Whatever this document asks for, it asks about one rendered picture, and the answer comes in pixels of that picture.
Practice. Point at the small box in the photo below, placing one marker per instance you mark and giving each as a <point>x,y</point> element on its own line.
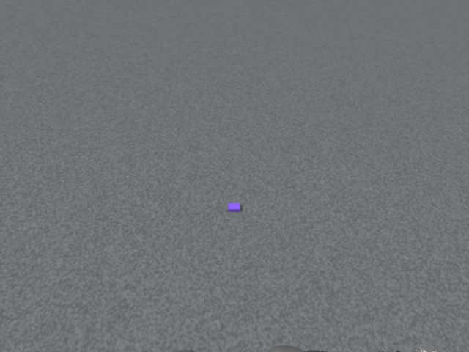
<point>233,207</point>

